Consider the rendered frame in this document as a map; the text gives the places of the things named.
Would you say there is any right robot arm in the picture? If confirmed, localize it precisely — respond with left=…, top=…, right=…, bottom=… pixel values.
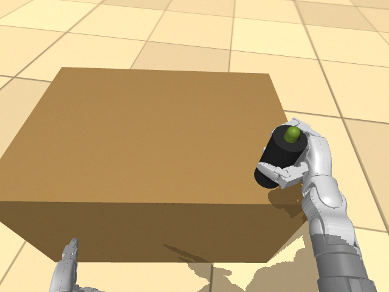
left=301, top=175, right=377, bottom=292

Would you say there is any bottle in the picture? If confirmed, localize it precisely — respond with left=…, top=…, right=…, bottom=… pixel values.
left=254, top=125, right=308, bottom=189

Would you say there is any left robot hand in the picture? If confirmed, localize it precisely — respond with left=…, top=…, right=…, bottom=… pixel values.
left=49, top=238, right=105, bottom=292

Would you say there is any right robot hand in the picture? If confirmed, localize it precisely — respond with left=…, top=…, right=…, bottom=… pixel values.
left=257, top=117, right=332, bottom=189

